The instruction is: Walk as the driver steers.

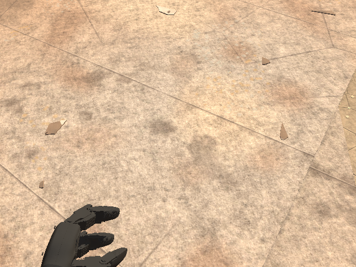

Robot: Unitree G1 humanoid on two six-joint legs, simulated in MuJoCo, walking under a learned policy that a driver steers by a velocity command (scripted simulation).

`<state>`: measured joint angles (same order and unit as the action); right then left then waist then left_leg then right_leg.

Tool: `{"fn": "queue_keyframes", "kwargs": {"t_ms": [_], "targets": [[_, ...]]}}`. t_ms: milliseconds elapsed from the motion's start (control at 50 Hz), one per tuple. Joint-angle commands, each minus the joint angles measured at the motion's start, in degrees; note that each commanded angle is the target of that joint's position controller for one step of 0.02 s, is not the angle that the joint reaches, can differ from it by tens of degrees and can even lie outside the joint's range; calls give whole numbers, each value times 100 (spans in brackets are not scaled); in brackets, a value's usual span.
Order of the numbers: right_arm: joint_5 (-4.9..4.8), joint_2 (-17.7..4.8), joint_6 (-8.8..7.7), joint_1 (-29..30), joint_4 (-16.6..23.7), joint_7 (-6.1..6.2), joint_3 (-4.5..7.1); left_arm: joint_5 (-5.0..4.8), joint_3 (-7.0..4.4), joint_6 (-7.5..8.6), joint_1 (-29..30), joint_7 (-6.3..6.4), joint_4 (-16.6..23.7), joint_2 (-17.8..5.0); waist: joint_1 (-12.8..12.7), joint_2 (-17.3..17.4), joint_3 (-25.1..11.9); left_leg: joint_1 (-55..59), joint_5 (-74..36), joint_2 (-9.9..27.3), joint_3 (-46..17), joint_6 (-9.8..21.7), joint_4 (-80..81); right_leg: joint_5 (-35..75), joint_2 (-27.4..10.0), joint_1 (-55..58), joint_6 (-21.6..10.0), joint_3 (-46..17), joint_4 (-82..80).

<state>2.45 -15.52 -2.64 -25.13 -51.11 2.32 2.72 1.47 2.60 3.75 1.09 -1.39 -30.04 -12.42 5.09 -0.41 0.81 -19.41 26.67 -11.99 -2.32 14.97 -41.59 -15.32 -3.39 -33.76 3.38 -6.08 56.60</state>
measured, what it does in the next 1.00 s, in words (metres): climbs, turning left: right foot 0.08 m lower, then left foot 0.08 m higher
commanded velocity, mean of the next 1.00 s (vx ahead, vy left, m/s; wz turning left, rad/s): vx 0.88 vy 0.00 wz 0.45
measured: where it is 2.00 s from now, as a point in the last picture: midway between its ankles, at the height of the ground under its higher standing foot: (91, 156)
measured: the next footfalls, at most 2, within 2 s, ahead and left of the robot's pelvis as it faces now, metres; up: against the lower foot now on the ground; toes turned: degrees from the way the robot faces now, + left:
right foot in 0.12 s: +0.20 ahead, -0.22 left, -0.08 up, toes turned +4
left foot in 0.44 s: +0.47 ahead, +0.14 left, +0.00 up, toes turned +28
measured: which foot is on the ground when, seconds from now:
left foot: down 0.00-0.08, up 0.10-0.42, down 0.44-0.84, up 0.86-1.00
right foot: up 0.00-0.10, down 0.12-0.44, up 0.46-0.82, down 0.84-1.00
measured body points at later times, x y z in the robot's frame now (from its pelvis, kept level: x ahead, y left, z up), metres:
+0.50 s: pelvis +0.40 +0.06 -0.06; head +0.44 +0.08 +0.39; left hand +0.26 +0.30 -0.18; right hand +0.72 -0.03 -0.12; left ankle +0.44 +0.13 -0.70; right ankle +0.26 -0.20 -0.61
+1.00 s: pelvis +0.82 +0.25 +0.02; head +0.86 +0.28 +0.47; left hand +0.77 +0.54 -0.09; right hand +1.11 +0.13 -0.06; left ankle +0.68 +0.35 -0.58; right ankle +0.92 +0.26 -0.70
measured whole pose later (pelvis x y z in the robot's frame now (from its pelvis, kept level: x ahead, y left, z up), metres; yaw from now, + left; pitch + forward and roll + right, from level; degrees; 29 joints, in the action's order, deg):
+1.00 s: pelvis +0.82 +0.25 +0.02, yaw +25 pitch +1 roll -1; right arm 1.2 -15.5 -5.6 -5.7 -36.0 -0.2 -0.1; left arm -0.3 -2.7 3.9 -18.2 -1.4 -40.0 -16.9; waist -2.9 -0.1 5.6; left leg -28.0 23.0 -3.0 -8.2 -1.7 -78.6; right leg -4.5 9.4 -21.0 -8.0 -0.1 25.1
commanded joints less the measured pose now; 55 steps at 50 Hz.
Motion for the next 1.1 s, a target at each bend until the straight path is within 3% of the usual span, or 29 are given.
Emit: {"fn": "queue_keyframes", "kwargs": {"t_ms": [20,60,100,120,140,160,180,200,220,260,320,360,420,440,460,480,520,560,640,720,760,820,840,860,880,900,940,1000,1100], "targets": [[-18,-766,-307,1597,815,-28,176,-270,-84,-123,-1692,52,-143,-399,-1195,247,-392,-3001,-718,596,-1097,-140,1116,1850,223,3931,371,846,-1702],[41,-705,-291,1944,1019,-79,165,-257,-263,-68,-3373,174,-807,-695,-1994,-139,-840,-2862,-835,393,-779,-425,-1027,2844,75,5139,103,896,-2708],[-138,-184,-263,2664,1623,-160,21,182,-320,86,-4013,275,-1346,-638,-2165,-902,-616,-3893,593,239,-175,-628,-4601,2767,-580,5879,-140,729,-3056],[-212,296,-256,3055,1973,-134,-137,348,-236,182,-4032,217,-1347,-335,-2077,-592,-260,-4614,516,290,-212,-668,-6506,3479,-1066,5350,-392,-38,-2693],[-297,813,-231,2033,2254,-100,-283,576,-167,287,-3400,97,-1208,-327,-898,-919,-346,-5210,529,487,-216,-745,-7880,5259,-1933,4839,-934,-919,-2187],[-199,802,-73,894,2319,-72,-314,566,-527,387,-2650,140,-906,-1254,-45,-1423,-1018,-5506,332,1156,-666,-811,-8619,1718,-3355,4693,-1831,-2786,-3219],[-43,655,165,1451,2477,-52,-312,263,-637,499,-2095,164,-951,-1147,126,-1005,-264,-6210,623,1736,-981,-908,-8800,-1515,-3927,3881,-1861,-3393,-4530],[142,347,280,2339,2656,-134,-229,51,-541,496,-2075,216,-1262,-764,-85,-299,329,-6325,704,1710,-599,-986,-8862,-2890,-3072,3221,-1464,-2674,-5218],[127,187,331,2926,2981,-220,-192,23,-506,593,-2113,227,-1457,-786,-125,-493,1091,-6498,531,1847,-608,-1037,-8631,-2171,-2996,2646,-1337,-2177,-5346],[-121,135,383,3529,3231,-365,-182,114,-450,561,-2117,214,-1910,-471,-78,-206,1726,-5569,210,1853,-613,-946,-6918,-1276,-1976,1392,-688,105,-5664],[-76,337,436,3284,3243,-482,-275,118,-567,456,-2251,249,-2124,-709,-29,-5,1044,-3822,-449,1802,443,-660,-4724,762,-1001,1584,-478,2003,-5638],[-23,369,374,2874,2946,-538,-282,35,-659,434,-2411,267,-2001,-1115,-77,43,2,-1607,-660,1255,1360,-347,-3309,5048,-886,1988,-708,2427,-4874],[-273,-462,329,507,2295,-375,101,21,-1038,204,-2309,154,-1591,-2145,880,-1109,-1921,751,233,365,1251,-227,-1932,8421,-1390,3198,-755,1936,-1021],[-274,-971,289,206,2198,-308,343,-7,-1053,196,-2213,49,-1364,-1884,1016,-749,-2016,2211,88,449,-6,55,-704,5037,-1025,1779,-440,1601,1339],[-316,-1676,314,1049,2125,-276,545,65,-751,257,-1737,-137,-667,-623,280,1461,-1633,2820,686,1381,-3047,509,933,-416,268,-999,-170,1285,3754],[-173,-1823,409,608,2197,-162,598,273,-684,464,-1536,-207,-27,-737,211,1329,-2294,3431,345,2085,-4870,910,1850,-64,332,-1946,-276,126,4725],[-154,-1328,249,467,1700,-81,491,156,-522,501,-1454,-76,-36,-508,-151,96,-982,2252,-478,2102,-4527,764,2024,-83,15,-2390,-256,110,4672],[-69,-920,61,767,1482,-22,342,322,-362,238,-1474,17,-73,-277,-649,-506,-85,792,-1314,1524,-3064,533,1660,-993,-182,-2140,-194,183,4052],[-101,-710,-362,713,1144,-172,173,182,-368,-44,-907,72,165,-652,-786,-219,537,-394,-2285,1436,-1772,156,2790,-745,-505,-1104,-224,564,1005],[-280,-863,-573,599,895,-289,209,-66,-248,23,-553,-105,-21,-434,-433,62,104,369,-3929,1284,-603,-209,3664,2540,-242,924,-694,1048,-1874],[-235,-1102,-594,406,796,-293,251,-59,-302,36,-900,-116,-326,-519,-453,269,-72,1722,-6604,1515,-225,-513,3087,2462,263,947,-851,1319,-2270],[27,-1200,-411,660,807,-136,316,-52,-567,111,-2714,-33,-1057,-964,-1363,505,-844,2350,-7871,1607,233,-1059,554,2465,844,2527,-1016,1316,-2750],[-15,-1120,-360,958,917,-89,292,4,-681,96,-3510,6,-1334,-1175,-1862,197,-950,1785,-6879,1183,531,-1224,-1418,3007,697,3357,-1148,1153,-3173],[269,-4,-347,1199,1374,-209,-31,-326,-679,167,-3457,1,-1286,-1451,-1313,-2101,-1110,-814,438,429,93,-1599,-4295,5541,-183,5233,-1226,-166,-1989],[-319,-128,-465,-3,1472,-312,-135,128,-673,319,-2966,5,-968,-1569,-666,-2189,-2429,-2381,905,215,-905,-1832,-5706,5203,-1694,6624,-2653,-3424,-2726],[-326,-808,-492,442,1469,-305,-80,68,-836,242,-2326,21,-523,-1480,-982,-713,-2619,-2060,15,588,-1072,-1703,-5285,4011,-1525,6102,-2572,-3501,-3284],[-174,-878,-438,1447,1790,-258,-61,-266,-755,138,-1699,-19,-331,-1220,-615,876,-1131,-1876,-323,957,-725,-1619,-4340,3296,-988,3916,-2260,-2680,-3750],[-83,-777,-269,1512,1936,-187,-78,-219,-738,120,-1623,64,-376,-1189,-259,431,-310,-1576,-418,1156,-628,-1791,-3179,4453,-398,2199,-2150,-1714,-3965],[-187,-433,-141,2198,2064,-41,-185,-351,-908,-274,-1693,392,-477,-1518,-387,-170,-999,-727,-1865,610,-282,-2036,-447,4732,448,1606,-1358,-1115,-3378]]}}
Velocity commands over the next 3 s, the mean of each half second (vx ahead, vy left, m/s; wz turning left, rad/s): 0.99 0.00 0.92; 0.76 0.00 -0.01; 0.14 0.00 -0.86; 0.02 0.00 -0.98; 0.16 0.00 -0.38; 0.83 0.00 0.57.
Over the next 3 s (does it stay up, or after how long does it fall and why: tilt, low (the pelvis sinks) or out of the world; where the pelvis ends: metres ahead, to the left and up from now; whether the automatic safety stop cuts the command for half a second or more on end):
stays up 1.25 0.20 -0.02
